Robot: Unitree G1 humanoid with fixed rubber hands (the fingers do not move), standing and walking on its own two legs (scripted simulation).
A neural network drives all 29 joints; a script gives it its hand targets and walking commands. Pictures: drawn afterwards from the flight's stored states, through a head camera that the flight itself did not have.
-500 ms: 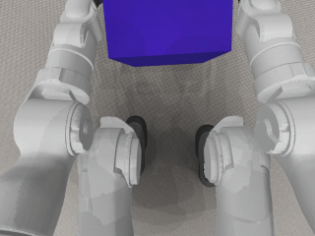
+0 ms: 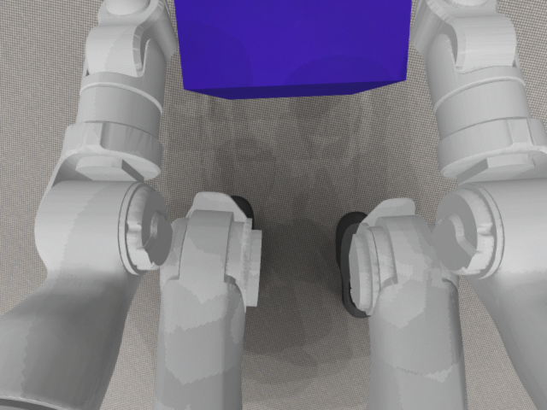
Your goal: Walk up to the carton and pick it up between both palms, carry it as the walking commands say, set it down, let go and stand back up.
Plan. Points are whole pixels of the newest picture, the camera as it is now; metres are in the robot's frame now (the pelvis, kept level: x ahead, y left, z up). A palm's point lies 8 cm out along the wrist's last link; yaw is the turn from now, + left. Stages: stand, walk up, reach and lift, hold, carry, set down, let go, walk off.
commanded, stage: reach and lift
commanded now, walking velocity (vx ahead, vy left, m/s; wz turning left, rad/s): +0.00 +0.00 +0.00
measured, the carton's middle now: out of the picture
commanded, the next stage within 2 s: none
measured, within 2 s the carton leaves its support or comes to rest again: neither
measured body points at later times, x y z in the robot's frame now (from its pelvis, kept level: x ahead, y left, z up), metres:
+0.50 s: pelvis -0.01 +0.00 +0.04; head +0.36 +0.02 +0.28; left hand +0.56 +0.18 -0.11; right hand +0.58 -0.11 -0.10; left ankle +0.14 +0.13 -0.34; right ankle +0.12 -0.11 -0.34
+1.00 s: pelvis -0.02 +0.00 +0.08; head +0.34 +0.02 +0.34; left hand +0.54 +0.18 -0.04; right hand +0.56 -0.11 -0.03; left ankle +0.14 +0.13 -0.34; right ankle +0.12 -0.11 -0.34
